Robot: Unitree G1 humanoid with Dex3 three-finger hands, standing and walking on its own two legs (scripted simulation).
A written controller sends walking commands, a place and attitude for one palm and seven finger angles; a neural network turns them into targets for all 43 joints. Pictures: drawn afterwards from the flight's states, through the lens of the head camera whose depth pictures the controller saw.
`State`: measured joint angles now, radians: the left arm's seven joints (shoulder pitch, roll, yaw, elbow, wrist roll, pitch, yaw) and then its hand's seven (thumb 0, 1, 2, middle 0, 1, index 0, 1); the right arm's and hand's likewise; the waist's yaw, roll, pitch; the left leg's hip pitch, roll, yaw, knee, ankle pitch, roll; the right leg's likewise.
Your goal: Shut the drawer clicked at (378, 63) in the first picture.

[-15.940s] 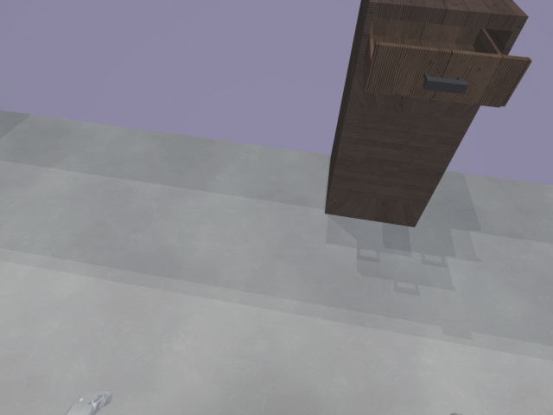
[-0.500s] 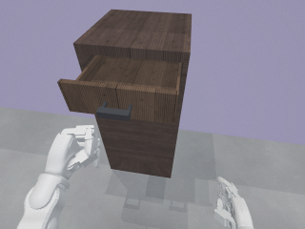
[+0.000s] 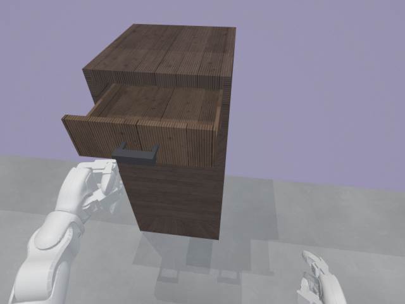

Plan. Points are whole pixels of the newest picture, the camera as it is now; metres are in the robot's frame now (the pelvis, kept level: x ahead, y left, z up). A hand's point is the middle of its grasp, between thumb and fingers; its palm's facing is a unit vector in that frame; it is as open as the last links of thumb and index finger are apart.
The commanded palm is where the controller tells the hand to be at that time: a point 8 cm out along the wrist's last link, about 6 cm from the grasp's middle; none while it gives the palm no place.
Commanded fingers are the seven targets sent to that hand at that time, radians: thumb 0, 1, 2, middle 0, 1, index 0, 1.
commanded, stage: raise the hand and make a fist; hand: left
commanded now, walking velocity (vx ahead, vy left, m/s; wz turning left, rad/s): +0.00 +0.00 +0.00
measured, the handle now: (137, 151) +0.45 +0.21 +0.06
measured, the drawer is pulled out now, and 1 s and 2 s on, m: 0.19 0.19 0.18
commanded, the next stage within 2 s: bring the fist close to the handle in 0.10 s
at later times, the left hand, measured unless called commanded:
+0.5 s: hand (121, 187) +0.28 +0.18 +0.13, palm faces -0.03 -1.00 -0.03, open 3.3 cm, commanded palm +0.26 +0.23 +0.13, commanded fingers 0.00 0.90 0.90 -1.40 -1.60 -1.40 -1.60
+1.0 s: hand (139, 189) +0.32 +0.16 +0.07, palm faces -0.04 -1.00 -0.02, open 3.3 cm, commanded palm +0.31 +0.22 +0.08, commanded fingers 0.00 0.90 0.90 -1.40 -1.60 -1.40 -1.60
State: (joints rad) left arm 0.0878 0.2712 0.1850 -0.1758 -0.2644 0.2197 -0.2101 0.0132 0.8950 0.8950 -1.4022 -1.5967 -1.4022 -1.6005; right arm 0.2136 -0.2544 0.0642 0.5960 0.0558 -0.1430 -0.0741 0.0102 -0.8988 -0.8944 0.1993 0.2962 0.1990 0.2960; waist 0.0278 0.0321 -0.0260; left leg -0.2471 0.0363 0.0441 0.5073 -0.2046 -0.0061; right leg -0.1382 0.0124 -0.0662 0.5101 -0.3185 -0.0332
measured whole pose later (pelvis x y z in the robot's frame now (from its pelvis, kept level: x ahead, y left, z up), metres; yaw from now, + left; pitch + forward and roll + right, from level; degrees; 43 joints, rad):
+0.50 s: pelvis +0.01 -0.01 +0.00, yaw +0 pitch -1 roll +0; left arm 0.04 0.25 0.20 0.00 -0.27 0.01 -0.27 0.01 0.89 0.90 -1.40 -1.60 -1.41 -1.60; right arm 0.22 -0.25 0.05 0.62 0.05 -0.22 -0.07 0.01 -0.90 -0.89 0.20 0.30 0.20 0.30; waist 0.03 0.04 -0.03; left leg -0.29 0.04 0.03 0.55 -0.23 -0.01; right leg -0.18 0.01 -0.08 0.55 -0.35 -0.04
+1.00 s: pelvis +0.01 +0.01 -0.01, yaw +0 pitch +3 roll +0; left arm -0.07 0.21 0.14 0.24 -0.21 -0.16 -0.19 0.01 0.90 0.90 -1.40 -1.60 -1.40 -1.60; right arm 0.25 -0.24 0.03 0.63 0.03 -0.17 -0.05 0.01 -0.90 -0.89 0.20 0.30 0.20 0.30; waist -0.01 0.03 -0.03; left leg -0.42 0.03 0.05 0.64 -0.27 0.00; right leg -0.31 0.00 -0.05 0.65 -0.39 -0.02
